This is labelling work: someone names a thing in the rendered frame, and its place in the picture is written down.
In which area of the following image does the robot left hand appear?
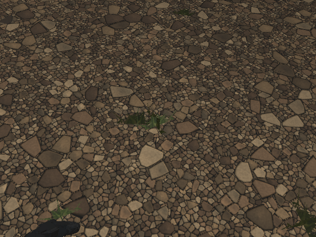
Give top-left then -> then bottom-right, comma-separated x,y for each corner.
23,219 -> 81,237

